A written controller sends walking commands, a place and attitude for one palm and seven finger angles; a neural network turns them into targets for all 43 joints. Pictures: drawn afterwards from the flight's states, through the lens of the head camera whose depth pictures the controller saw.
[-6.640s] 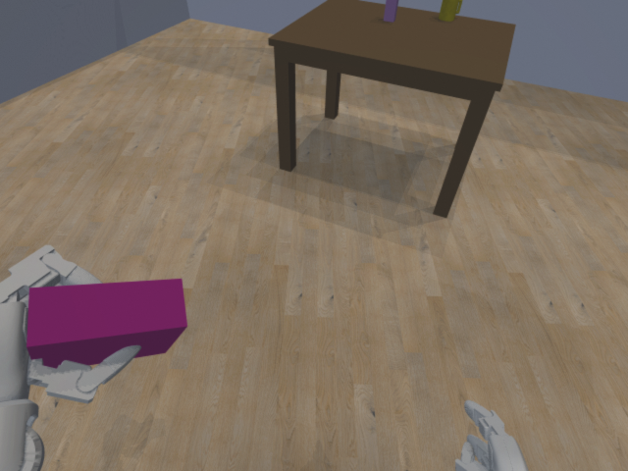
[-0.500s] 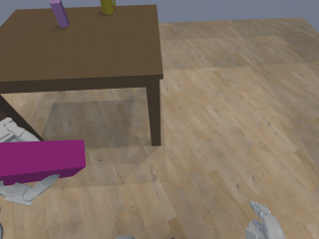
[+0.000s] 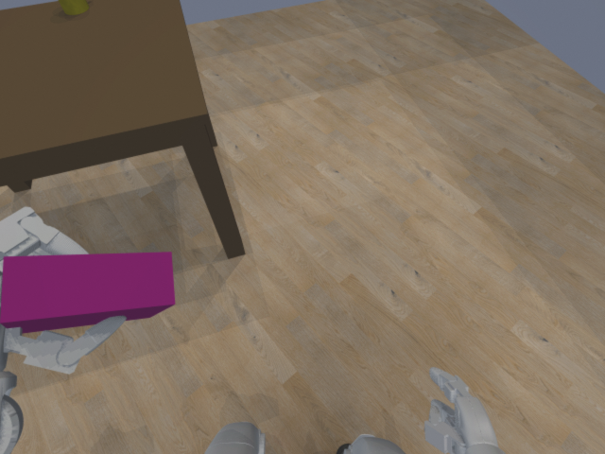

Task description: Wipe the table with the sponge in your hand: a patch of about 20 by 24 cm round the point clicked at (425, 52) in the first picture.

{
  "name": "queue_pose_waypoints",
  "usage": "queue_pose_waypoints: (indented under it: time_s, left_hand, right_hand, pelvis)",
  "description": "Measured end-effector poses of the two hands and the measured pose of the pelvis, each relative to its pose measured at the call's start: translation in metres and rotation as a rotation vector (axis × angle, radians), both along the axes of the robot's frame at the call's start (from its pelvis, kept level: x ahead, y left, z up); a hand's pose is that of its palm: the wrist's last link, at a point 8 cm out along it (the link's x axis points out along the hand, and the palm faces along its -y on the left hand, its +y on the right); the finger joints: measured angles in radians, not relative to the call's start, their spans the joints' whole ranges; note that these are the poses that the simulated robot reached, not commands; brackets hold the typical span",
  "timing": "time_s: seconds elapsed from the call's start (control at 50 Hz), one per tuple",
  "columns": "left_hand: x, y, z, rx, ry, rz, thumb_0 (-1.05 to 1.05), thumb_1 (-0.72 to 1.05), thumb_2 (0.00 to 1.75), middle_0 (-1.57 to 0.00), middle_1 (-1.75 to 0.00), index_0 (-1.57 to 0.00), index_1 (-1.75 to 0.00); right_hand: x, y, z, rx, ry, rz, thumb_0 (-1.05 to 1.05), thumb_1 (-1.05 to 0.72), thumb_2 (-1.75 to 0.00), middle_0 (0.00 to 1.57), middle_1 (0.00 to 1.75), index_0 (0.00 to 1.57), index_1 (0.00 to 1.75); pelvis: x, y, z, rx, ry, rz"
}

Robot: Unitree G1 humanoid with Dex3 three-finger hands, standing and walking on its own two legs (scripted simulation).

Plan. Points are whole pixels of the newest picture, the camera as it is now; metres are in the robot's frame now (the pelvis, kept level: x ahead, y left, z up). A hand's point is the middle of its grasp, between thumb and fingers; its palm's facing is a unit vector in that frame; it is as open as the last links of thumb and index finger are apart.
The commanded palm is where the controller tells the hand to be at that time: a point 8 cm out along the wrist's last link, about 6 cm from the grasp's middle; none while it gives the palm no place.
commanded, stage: take the last steps up to it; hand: left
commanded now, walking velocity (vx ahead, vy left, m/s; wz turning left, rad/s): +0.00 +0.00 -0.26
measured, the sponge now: (115, 291) +0.25 +0.19 +0.15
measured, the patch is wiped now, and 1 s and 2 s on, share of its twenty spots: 0.00 0.00 0.00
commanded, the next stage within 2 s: none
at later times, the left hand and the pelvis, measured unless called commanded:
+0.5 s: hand (61, 313) +0.21 +0.22 +0.17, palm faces +0.39 -0.81 -0.43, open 9.1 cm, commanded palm +0.16 +0.27 +0.19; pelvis +0.00 -0.01 +0.00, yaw +0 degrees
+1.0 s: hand (33, 221) +0.30 +0.27 +0.19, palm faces +0.36 -0.81 -0.47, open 9.1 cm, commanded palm +0.24 +0.32 +0.19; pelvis +0.08 +0.05 +0.01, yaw +0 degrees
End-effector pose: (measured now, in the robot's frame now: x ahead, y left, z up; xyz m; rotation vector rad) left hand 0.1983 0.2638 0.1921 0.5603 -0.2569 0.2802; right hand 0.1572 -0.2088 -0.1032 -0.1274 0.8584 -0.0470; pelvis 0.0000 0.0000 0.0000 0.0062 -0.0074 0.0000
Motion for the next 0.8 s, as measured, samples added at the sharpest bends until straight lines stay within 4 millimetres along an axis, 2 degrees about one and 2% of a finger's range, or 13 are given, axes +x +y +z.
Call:
queue_pose_waypoints:
  time_s: [0.08,0.18,0.24,0.32,0.38,0.5,0.56,0.7,0.8]
  left_hand:
    - [-0.006,-0.012,0.011,0.052,0.026,-0.072,-0.01,-0.43,1.03,-0.84,-1.37,-0.85,-1.37]
    - [-0.019,-0.003,0.019,0.075,-0.021,-0.076,-0.01,-0.43,1.03,-0.84,-1.37,-0.85,-1.37]
    - [-0.027,0.009,0.014,0.038,-0.058,-0.041,-0.01,-0.43,1.03,-0.84,-1.37,-0.85,-1.37]
    - [-0.033,0.019,0.006,-0.012,-0.055,0.034,-0.01,-0.43,1.03,-0.84,-1.37,-0.85,-1.37]
    - [-0.034,0.015,0.001,-0.046,-0.042,0.067,-0.01,-0.43,1.03,-0.84,-1.37,-0.85,-1.37]
    - [-0.024,-0.008,-0.002,-0.033,-0.069,0.041,-0.01,-0.43,1.03,-0.84,-1.37,-0.85,-1.37]
    - [-0.018,-0.010,-0.001,-0.049,-0.050,0.028,-0.01,-0.43,1.03,-0.84,-1.37,-0.85,-1.37]
    - [-0.007,0.011,0.008,0.003,0.002,0.043,-0.01,-0.43,1.03,-0.84,-1.37,-0.85,-1.37]
    - [0.013,0.041,0.005,-0.004,-0.058,0.061,-0.01,-0.43,1.03,-0.84,-1.37,-0.85,-1.37]
  right_hand:
    - [-0.022,-0.032,0.012,-0.069,0.007,-0.091,0.01,-0.91,-0.90,0.20,0.30,0.20,0.30]
    - [-0.045,-0.058,0.026,-0.163,-0.003,-0.141,0.01,-0.91,-0.90,0.20,0.30,0.20,0.30]
    - [-0.054,-0.062,0.032,-0.203,-0.018,-0.161,0.01,-0.91,-0.90,0.20,0.30,0.20,0.30]
    - [-0.057,-0.053,0.033,-0.179,-0.043,-0.164,0.01,-0.91,-0.90,0.20,0.30,0.20,0.30]
    - [-0.051,-0.042,0.027,-0.133,-0.051,-0.137,0.01,-0.91,-0.90,0.20,0.30,0.20,0.30]
    - [-0.028,-0.027,0.002,-0.056,-0.048,-0.058,0.01,-0.90,-0.90,0.20,0.30,0.20,0.30]
    - [-0.019,-0.025,0.003,-0.046,-0.016,-0.044,0.01,-0.90,-0.90,0.20,0.30,0.20,0.30]
    - [0.005,-0.024,0.022,-0.096,-0.004,-0.042,0.01,-0.90,-0.90,0.20,0.30,0.20,0.30]
    - [0.034,-0.014,0.023,-0.167,-0.042,-0.047,0.01,-0.90,-0.90,0.20,0.30,0.20,0.30]
  pelvis:
    - [-0.007,-0.002,0.006,0.018,0.018,-0.035]
    - [-0.013,0.002,0.007,0.010,0.024,-0.034]
    - [-0.014,0.006,0.005,0.006,0.005,-0.034]
    - [-0.010,0.005,0.010,-0.015,-0.002,-0.018]
    - [-0.006,0.000,0.012,-0.024,-0.003,-0.017]
    - [-0.005,-0.012,-0.002,-0.015,-0.011,-0.001]
    - [0.000,-0.011,0.005,-0.005,-0.010,0.006]
    - [0.020,0.004,0.016,0.031,0.018,0.012]
    - [0.043,0.031,0.004,0.016,0.013,0.010]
